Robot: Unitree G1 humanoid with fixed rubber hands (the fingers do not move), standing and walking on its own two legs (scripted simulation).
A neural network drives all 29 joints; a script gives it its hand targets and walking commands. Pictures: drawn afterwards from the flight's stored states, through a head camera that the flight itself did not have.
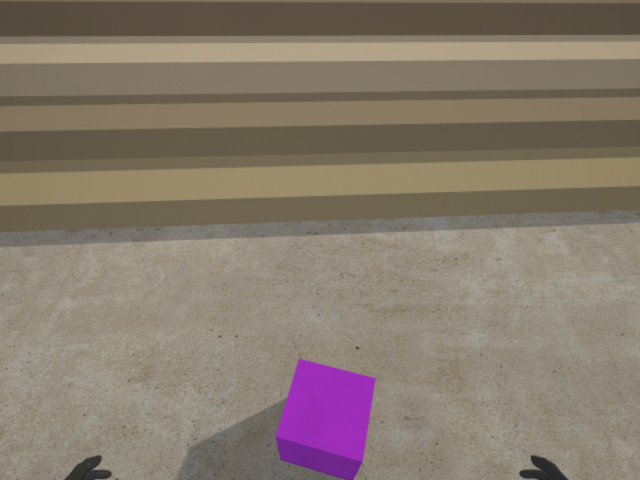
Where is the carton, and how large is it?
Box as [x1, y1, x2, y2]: [276, 359, 375, 479]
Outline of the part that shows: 299,359 276,434 280,459 342,478 353,479 362,461 375,378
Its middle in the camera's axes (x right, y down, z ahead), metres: +0.02 +0.51 +1.06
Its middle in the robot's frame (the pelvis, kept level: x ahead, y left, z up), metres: +0.37 -0.04 -0.66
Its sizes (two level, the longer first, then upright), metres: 0.210 0.200 0.250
